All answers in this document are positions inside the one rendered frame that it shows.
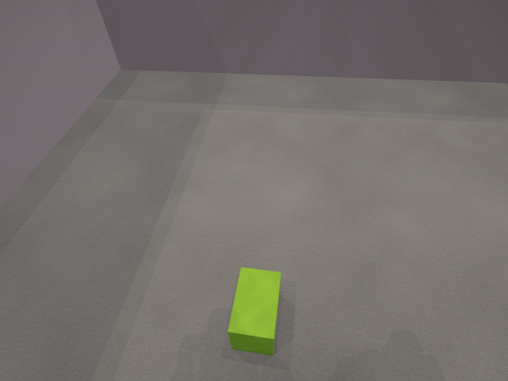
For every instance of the carton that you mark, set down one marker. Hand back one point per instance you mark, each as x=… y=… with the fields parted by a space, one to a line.
x=253 y=318

